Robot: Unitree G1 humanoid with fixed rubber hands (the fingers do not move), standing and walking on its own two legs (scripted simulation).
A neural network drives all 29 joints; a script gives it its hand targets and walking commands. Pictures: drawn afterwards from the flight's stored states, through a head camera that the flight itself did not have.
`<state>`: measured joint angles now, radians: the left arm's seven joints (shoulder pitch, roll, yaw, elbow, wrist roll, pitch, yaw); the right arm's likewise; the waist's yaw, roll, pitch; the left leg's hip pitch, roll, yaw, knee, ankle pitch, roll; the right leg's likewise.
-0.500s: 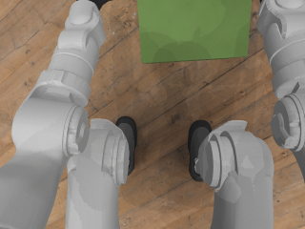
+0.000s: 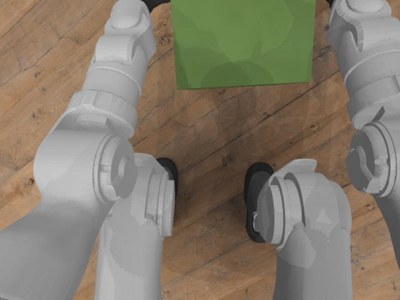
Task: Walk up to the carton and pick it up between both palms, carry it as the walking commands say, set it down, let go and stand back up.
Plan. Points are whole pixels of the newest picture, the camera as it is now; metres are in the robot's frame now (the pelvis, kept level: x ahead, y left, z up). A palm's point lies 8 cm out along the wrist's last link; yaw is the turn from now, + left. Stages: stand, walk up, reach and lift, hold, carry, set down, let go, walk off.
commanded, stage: reach and lift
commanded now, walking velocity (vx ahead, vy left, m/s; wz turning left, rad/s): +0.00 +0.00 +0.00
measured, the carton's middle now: (235, 4) +0.56 -0.04 -0.26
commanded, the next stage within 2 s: none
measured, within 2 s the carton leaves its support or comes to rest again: leaves its support in 0.54 s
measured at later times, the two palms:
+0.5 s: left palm (124, 7) +0.54 +0.13 -0.17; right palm out of the picture +0.54 -0.16 -0.18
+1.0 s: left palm out of the picture +0.53 +0.12 -0.10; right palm out of the picture +0.55 -0.16 -0.10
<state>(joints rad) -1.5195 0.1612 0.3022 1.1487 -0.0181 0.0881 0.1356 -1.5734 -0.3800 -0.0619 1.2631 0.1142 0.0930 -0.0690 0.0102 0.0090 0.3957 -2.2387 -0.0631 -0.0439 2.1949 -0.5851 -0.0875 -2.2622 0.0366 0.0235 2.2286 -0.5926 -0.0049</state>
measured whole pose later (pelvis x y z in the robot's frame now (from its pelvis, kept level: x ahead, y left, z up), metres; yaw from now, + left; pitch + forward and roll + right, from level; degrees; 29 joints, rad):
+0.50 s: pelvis +0.01 +0.00 +0.00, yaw +0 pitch +37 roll +3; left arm -1.37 0.15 0.30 0.99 -0.06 0.18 0.16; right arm -1.43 -0.29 -0.13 1.07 0.02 0.18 -0.08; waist 0.02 0.04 0.33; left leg -2.24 -0.11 -0.06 2.21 -0.62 -0.10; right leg -2.26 0.05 0.04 2.24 -0.62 0.01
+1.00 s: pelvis +0.00 +0.01 +0.03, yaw -1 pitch +42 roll +3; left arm -1.27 0.01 0.46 0.75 0.08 0.27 0.21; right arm -1.42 -0.22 -0.25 0.97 -0.12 0.28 -0.10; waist 0.01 0.02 0.17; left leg -2.24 -0.12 -0.05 2.08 -0.58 -0.10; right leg -2.27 0.10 0.08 2.10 -0.56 0.05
